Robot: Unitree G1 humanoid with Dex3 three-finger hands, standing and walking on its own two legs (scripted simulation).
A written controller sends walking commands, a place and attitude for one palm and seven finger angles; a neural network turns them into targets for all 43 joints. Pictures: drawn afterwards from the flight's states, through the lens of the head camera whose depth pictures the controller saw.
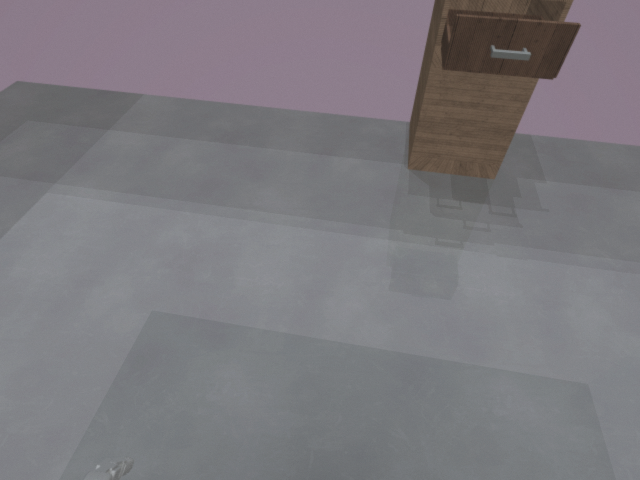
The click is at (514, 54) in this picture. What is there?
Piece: drawer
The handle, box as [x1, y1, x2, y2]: [490, 45, 530, 60]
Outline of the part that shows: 490,47 492,57 528,60 530,53 525,48 523,48 521,51 511,51 495,49 493,45 491,45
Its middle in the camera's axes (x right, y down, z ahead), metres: +0.63 -0.63 +1.30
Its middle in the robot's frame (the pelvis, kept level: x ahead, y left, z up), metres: +1.41 -0.57 -0.06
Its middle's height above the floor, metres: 0.71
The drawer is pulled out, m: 0.22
